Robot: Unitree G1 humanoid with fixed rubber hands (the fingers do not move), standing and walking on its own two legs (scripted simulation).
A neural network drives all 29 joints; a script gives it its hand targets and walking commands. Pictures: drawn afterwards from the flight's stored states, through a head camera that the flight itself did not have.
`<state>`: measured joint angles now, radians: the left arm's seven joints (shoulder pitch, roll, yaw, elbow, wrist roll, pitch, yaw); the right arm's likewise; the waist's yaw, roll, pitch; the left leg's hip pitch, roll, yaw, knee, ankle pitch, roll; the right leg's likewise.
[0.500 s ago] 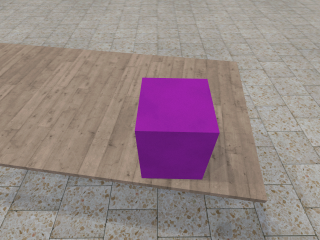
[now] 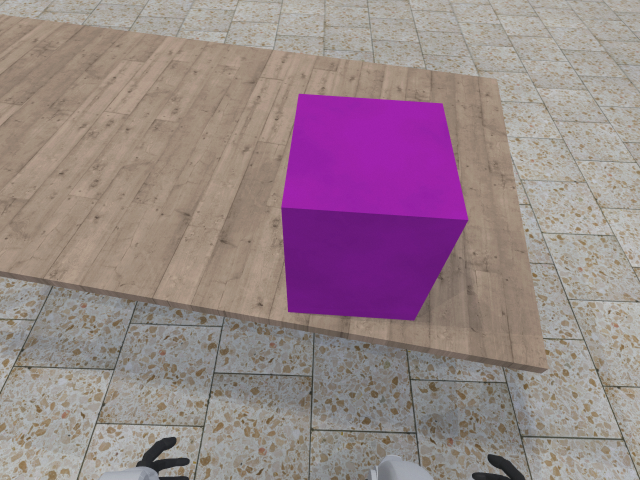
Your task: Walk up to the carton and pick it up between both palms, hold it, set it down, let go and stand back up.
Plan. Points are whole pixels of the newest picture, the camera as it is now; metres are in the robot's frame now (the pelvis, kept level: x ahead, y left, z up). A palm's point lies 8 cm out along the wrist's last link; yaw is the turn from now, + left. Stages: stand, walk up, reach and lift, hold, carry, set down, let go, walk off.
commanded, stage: reach and lift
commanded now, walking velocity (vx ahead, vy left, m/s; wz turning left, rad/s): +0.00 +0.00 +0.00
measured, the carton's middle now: (360, 214) +0.47 -0.05 +0.03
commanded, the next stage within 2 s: none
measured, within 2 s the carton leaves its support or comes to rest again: neither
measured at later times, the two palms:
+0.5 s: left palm out of the picture +0.14 +0.22 -0.07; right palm out of the picture +0.14 -0.21 -0.09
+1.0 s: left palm out of the picture +0.15 +0.20 -0.04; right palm out of the picture +0.14 -0.21 -0.04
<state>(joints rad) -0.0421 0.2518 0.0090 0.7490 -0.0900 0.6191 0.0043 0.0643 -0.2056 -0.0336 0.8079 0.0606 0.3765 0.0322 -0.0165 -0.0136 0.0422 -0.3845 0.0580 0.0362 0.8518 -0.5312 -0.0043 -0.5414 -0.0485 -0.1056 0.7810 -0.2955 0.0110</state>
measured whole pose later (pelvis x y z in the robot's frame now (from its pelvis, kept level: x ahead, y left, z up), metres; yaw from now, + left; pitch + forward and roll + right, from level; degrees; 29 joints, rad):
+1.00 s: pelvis +0.00 -0.04 +0.03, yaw +3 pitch -2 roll -1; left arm 0.23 0.25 0.03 0.36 -0.07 0.25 -0.05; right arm 0.35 -0.02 0.03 0.30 0.05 0.14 -0.12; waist -0.02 0.02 0.10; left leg -0.12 0.09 0.00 0.51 -0.35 -0.06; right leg -0.26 0.01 -0.14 0.45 -0.17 -0.05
